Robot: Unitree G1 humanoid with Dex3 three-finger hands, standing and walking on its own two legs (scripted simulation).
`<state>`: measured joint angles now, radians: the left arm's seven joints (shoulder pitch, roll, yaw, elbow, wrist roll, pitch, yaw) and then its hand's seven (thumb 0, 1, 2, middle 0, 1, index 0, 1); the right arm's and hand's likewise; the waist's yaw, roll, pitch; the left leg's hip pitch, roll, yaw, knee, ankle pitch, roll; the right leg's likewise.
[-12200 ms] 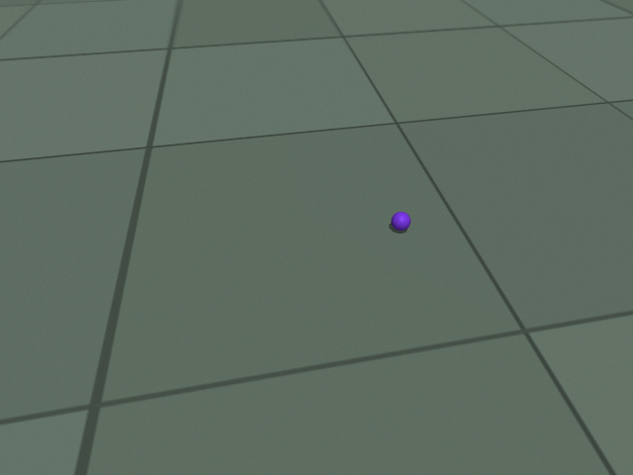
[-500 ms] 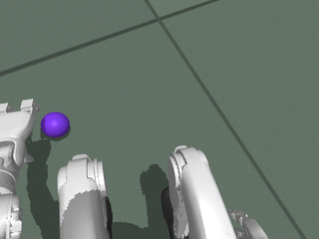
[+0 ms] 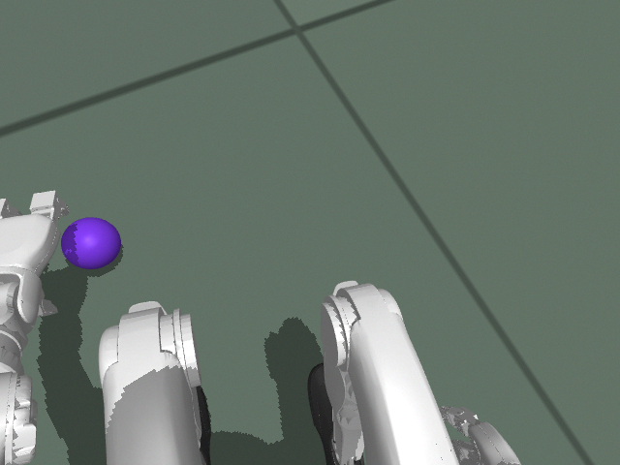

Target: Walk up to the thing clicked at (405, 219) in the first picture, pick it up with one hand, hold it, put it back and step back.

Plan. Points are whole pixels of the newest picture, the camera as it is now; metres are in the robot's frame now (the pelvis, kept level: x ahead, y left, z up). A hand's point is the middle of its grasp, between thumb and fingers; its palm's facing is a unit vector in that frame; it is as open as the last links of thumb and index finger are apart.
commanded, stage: rise first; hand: left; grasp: from above
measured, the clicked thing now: (92, 243) +0.45 +0.30 -0.29
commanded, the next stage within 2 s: approach in 1.30 s
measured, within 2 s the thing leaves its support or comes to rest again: neither
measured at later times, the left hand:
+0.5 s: hand (43, 258) +0.40 +0.32 -0.19, palm faces -0.44 -0.10 -0.89, open 14.2 cm
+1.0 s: hand (36, 254) +0.41 +0.33 -0.18, palm faces -0.44 -0.10 -0.89, open 14.2 cm
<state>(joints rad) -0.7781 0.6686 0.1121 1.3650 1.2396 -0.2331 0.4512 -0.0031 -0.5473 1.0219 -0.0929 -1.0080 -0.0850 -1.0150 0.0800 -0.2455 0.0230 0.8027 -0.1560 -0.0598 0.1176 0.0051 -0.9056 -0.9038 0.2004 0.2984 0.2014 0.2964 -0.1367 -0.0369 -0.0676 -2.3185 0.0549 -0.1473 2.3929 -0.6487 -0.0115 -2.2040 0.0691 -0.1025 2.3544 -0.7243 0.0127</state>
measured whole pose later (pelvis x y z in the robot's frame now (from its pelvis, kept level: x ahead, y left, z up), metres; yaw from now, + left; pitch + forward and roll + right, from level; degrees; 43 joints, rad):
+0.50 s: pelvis +0.00 +0.00 -0.01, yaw -1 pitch +32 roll -8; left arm -0.83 0.71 0.12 1.41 1.24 -0.23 0.45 0.00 -0.56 1.03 -0.09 -1.02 -0.08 -1.03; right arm 0.09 -0.25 0.06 0.80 -0.17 -0.07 0.13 0.00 -0.91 -0.90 0.20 0.30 0.20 0.30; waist -0.16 -0.04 -0.04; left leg -2.34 0.05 -0.16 2.42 -0.65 -0.01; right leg -2.22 0.07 -0.11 2.38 -0.72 0.02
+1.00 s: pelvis +0.00 +0.00 -0.01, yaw -1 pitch +31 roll -8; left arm -0.82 0.72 0.11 1.38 1.23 -0.22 0.42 0.00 -0.56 1.03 -0.09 -1.03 -0.08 -1.04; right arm 0.10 -0.25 0.06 0.78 -0.16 -0.06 0.13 0.00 -0.90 -0.90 0.20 0.30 0.20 0.30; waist -0.16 -0.04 -0.05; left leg -2.34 0.05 -0.17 2.42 -0.65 -0.01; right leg -2.21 0.07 -0.12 2.36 -0.72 0.02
